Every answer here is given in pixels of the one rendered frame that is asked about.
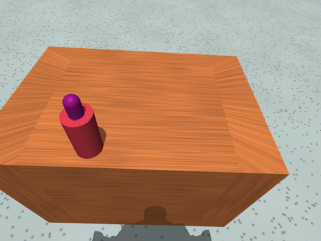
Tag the bottle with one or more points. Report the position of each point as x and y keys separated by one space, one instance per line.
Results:
x=80 y=125

